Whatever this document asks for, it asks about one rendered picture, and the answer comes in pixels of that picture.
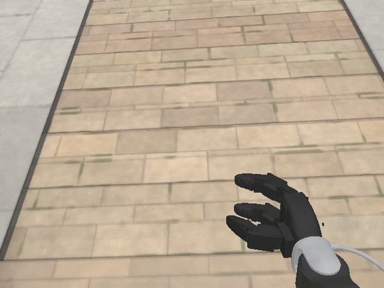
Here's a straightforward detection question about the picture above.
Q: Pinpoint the right robot forearm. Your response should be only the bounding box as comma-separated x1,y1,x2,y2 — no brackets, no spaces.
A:
291,236,360,288

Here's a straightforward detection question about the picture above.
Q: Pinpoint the right robot hand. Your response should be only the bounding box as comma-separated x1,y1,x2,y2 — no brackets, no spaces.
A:
226,173,324,258

